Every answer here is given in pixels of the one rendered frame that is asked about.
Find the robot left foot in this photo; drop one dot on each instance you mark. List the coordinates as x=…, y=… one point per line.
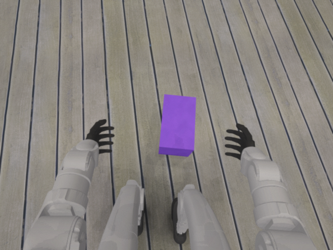
x=140, y=227

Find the carton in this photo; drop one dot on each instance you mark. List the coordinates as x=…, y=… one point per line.
x=177, y=135

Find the robot left upper arm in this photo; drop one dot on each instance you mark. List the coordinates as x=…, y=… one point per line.
x=58, y=233

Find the robot right thigh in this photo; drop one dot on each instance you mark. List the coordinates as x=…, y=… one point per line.
x=205, y=231

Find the robot right hand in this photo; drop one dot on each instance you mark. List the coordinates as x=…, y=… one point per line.
x=246, y=141

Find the robot right upper arm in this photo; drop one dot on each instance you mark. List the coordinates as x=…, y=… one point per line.
x=269, y=239

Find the right robot forearm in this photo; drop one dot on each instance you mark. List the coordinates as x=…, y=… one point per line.
x=273, y=208

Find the robot left hand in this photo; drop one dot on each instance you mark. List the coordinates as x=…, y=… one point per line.
x=95, y=135

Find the left robot forearm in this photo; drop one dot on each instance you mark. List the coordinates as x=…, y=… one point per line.
x=68, y=196

